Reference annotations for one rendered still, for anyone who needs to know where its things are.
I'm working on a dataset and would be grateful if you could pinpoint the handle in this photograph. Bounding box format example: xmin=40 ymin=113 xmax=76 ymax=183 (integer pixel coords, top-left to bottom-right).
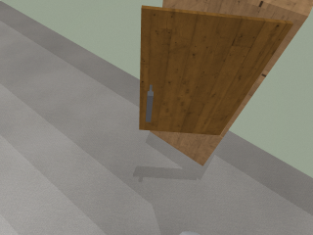
xmin=146 ymin=84 xmax=154 ymax=122

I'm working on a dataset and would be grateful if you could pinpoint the cupboard door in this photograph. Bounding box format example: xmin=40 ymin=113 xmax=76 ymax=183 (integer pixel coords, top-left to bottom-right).
xmin=139 ymin=5 xmax=293 ymax=136

